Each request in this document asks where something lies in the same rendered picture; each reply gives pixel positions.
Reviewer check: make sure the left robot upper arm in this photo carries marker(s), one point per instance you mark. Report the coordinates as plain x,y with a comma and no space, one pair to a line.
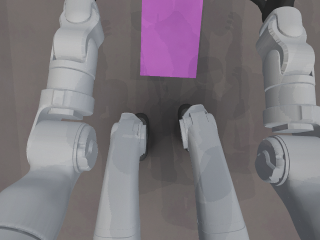
34,207

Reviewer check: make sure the robot right thigh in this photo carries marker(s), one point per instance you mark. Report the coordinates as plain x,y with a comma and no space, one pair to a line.
219,215

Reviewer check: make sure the right robot hand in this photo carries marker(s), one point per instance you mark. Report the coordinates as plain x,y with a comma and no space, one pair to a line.
267,6

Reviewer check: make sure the robot left forearm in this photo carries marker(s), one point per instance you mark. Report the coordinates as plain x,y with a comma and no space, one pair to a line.
73,65

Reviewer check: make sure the right robot upper arm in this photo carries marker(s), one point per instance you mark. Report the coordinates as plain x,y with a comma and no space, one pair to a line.
291,164

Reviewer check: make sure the carton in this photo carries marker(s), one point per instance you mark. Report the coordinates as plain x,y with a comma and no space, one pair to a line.
170,36

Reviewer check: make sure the right robot foot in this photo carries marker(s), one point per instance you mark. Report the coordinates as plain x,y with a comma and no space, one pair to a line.
182,109

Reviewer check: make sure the robot right forearm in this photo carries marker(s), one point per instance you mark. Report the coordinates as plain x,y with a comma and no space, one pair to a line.
288,74

